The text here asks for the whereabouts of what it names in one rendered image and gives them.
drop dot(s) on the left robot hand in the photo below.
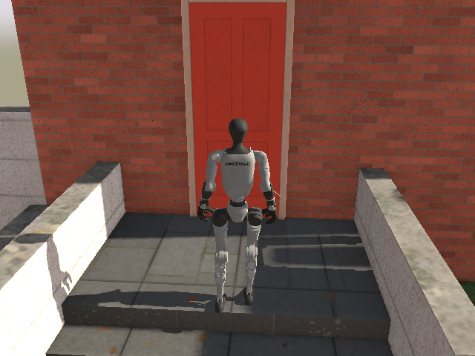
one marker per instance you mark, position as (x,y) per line
(201,212)

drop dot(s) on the robot left forearm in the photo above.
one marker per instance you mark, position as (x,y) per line
(205,197)

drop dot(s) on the right robot upper arm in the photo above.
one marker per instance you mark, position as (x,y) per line
(261,158)

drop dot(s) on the left robot upper arm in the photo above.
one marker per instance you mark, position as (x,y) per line
(211,170)

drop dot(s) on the left robot foot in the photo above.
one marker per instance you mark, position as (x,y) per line
(219,307)

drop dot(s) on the right robot hand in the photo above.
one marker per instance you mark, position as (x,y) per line
(269,213)

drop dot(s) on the left robot shin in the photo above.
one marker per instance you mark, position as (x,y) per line
(220,276)

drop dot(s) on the robot right forearm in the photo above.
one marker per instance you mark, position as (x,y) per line
(270,199)

